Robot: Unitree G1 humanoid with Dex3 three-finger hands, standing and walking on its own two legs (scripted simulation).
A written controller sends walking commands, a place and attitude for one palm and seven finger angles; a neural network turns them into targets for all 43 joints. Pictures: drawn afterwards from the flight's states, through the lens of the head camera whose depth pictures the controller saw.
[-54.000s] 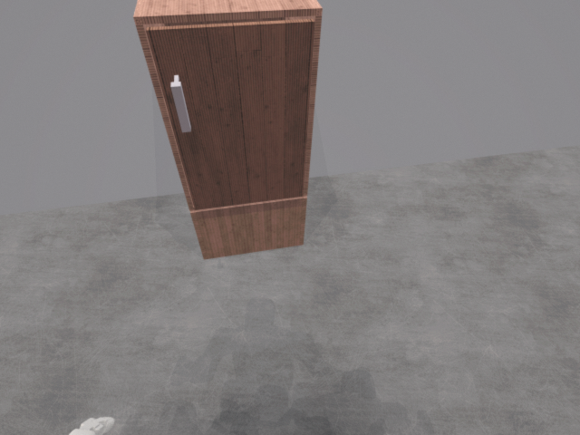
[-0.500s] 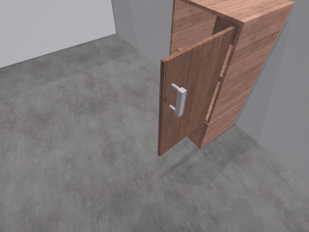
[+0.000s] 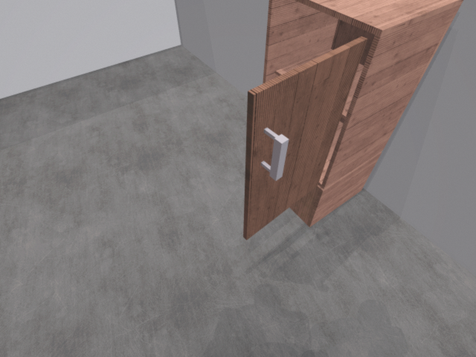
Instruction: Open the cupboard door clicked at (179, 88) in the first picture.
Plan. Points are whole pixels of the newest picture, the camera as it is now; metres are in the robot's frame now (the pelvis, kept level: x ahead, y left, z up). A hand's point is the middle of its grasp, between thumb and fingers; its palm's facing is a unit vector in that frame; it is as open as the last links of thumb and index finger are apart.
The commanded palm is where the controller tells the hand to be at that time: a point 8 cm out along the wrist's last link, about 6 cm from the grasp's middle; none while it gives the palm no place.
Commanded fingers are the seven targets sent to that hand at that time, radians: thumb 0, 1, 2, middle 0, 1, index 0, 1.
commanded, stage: look to check the result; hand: left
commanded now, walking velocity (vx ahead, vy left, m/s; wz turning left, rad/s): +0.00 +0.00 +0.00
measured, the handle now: (272, 154) +0.56 -0.05 -0.02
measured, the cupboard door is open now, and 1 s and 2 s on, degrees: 94 94 94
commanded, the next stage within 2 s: stand and wait in 0.22 s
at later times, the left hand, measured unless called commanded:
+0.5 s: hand out of the picture -0.01 +0.15 -0.17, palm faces +0.04 -0.98 -0.20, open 7.4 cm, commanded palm none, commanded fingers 0.00 0.90 0.90 -0.20 -0.30 -0.20 -0.30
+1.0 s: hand out of the picture -0.01 +0.13 -0.18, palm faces +0.05 -0.98 -0.20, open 7.4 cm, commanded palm none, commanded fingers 0.00 0.90 0.90 -0.20 -0.30 -0.20 -0.30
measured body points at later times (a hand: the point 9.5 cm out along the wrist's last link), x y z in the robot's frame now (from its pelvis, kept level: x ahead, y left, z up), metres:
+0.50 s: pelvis +0.01 -0.02 +0.00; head +0.03 -0.02 +0.45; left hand -0.01 +0.20 -0.16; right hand +0.00 -0.23 -0.17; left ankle +0.03 +0.10 -0.74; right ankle -0.05 -0.09 -0.74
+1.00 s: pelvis +0.02 -0.03 +0.00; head +0.04 -0.04 +0.45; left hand -0.01 +0.18 -0.16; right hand +0.01 -0.24 -0.17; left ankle +0.03 +0.10 -0.74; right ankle -0.05 -0.09 -0.74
